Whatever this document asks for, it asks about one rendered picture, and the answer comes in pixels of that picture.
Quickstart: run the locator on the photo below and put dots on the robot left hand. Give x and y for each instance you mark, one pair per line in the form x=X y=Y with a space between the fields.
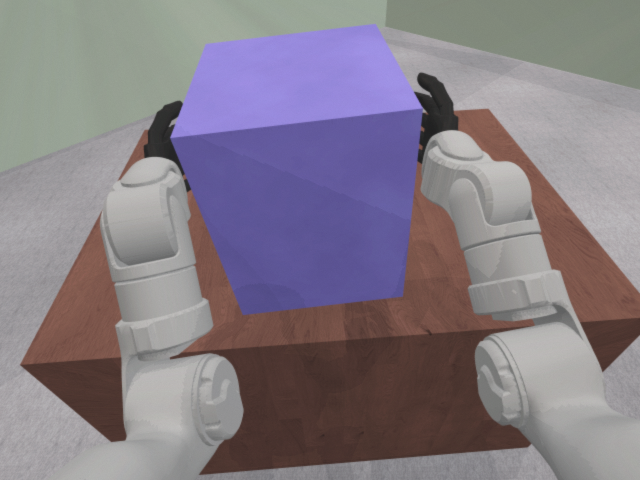
x=159 y=142

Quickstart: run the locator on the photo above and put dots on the robot left forearm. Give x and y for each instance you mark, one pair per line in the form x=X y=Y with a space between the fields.
x=144 y=227

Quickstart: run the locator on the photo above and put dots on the right robot upper arm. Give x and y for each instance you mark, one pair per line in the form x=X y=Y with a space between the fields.
x=544 y=381

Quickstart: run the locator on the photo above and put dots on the carton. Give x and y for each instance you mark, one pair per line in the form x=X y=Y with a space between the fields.
x=301 y=152

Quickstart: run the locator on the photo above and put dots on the left robot upper arm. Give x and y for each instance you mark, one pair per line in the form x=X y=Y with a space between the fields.
x=177 y=413

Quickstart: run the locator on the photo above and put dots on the robot right forearm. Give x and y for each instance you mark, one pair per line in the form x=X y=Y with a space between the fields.
x=490 y=203

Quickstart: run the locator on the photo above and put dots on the pedestal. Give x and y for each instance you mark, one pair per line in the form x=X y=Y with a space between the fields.
x=361 y=381

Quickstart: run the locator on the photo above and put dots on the robot right hand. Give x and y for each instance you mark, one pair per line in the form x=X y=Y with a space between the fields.
x=439 y=107

